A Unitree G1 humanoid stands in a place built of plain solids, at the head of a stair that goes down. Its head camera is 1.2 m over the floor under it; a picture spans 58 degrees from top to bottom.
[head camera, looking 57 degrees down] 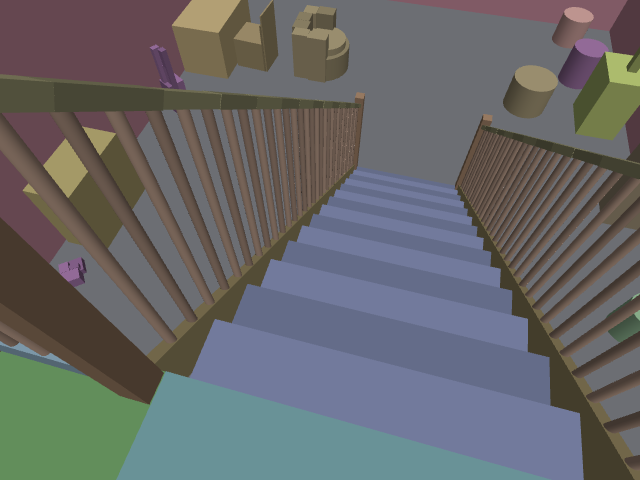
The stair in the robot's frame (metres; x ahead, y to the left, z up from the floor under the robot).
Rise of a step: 0.20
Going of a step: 0.25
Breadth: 1.20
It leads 15 degrees to the right of straight ahead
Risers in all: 15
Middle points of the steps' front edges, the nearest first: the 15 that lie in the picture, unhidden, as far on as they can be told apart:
0.19 -0.15 0.00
0.43 -0.22 -0.20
0.67 -0.28 -0.40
0.91 -0.34 -0.60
1.14 -0.41 -0.79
1.38 -0.47 -0.99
1.62 -0.53 -1.19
1.85 -0.59 -1.39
2.09 -0.66 -1.59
2.33 -0.72 -1.79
2.57 -0.78 -1.99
2.80 -0.85 -2.19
3.04 -0.91 -2.39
3.28 -0.97 -2.59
3.52 -1.04 -2.78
